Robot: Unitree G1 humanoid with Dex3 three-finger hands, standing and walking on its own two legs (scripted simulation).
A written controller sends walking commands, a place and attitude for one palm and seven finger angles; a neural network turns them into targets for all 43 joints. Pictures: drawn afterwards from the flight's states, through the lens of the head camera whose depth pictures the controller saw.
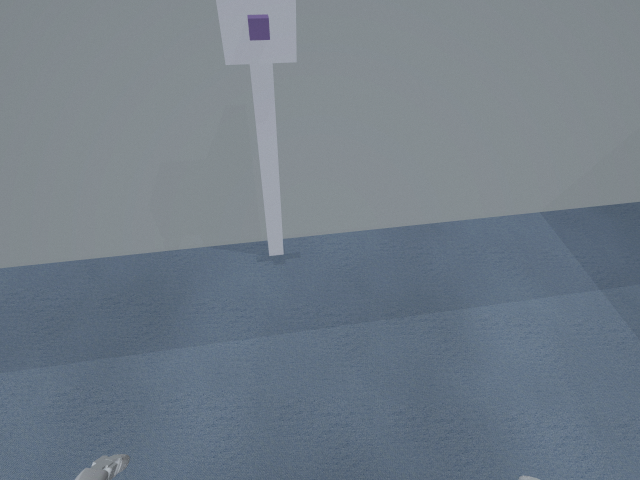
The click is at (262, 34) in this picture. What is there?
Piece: button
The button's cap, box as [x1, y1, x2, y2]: [247, 14, 269, 39]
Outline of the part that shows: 267,14 247,15 250,39 269,39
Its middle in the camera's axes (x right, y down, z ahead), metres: -0.15 -0.50 +0.91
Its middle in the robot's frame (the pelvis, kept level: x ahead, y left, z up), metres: +1.03 +0.20 +0.13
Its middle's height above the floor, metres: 0.90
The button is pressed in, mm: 0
